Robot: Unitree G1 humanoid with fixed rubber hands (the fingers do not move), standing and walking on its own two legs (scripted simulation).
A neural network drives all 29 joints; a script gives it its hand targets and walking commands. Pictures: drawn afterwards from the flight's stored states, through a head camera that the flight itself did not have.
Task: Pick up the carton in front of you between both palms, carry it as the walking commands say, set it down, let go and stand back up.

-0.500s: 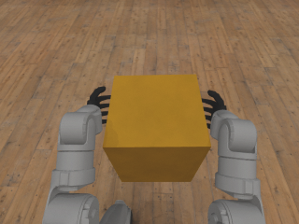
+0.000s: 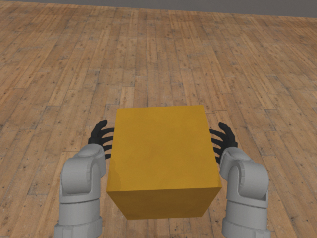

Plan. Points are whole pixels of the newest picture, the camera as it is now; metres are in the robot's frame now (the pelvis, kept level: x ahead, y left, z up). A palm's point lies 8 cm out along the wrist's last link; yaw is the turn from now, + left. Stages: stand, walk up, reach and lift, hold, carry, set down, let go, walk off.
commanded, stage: carry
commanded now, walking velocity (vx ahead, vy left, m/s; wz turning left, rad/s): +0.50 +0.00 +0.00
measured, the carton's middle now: (162, 166) +0.32 +0.00 +0.01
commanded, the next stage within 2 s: none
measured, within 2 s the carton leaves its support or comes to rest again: neither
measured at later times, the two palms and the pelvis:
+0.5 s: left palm (114, 76) +0.58 +0.16 +0.09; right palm (207, 80) +0.59 -0.14 +0.09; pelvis +0.33 +0.00 -0.01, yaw +3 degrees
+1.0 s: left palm (126, 30) +0.91 +0.17 +0.09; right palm (195, 34) +0.92 -0.13 +0.09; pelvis +0.65 +0.01 -0.01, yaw +1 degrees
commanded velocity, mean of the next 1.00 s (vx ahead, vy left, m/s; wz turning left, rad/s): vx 0.50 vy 0.00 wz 0.00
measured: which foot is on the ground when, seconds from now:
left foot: down 0.00-0.12, up 0.14-0.54, down 0.56-1.00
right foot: up 0.00-0.08, down 0.10-0.58, up 0.60-1.00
